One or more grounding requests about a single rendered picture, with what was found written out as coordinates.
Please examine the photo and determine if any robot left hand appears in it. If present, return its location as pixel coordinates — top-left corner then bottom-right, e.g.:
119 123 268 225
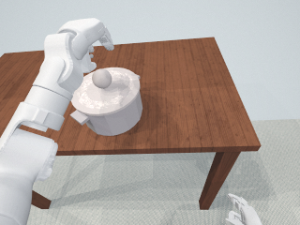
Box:
59 18 114 73

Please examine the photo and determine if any robot right hand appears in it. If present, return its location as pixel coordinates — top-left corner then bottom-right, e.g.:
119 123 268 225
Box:
226 193 262 225

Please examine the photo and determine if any pot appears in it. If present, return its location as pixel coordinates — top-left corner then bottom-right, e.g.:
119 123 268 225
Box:
70 74 143 136

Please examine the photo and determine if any knob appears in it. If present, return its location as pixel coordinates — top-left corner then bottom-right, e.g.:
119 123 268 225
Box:
92 68 113 89

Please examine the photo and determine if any table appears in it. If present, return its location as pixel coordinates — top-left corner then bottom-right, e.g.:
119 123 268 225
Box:
0 37 261 210

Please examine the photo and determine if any robot left upper arm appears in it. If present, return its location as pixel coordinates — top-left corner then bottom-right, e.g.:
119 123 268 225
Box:
0 128 58 225

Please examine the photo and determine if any robot left forearm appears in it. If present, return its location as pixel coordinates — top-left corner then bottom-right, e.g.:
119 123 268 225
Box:
0 26 89 156

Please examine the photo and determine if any lid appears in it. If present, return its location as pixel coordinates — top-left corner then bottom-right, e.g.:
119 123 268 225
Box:
71 67 141 116

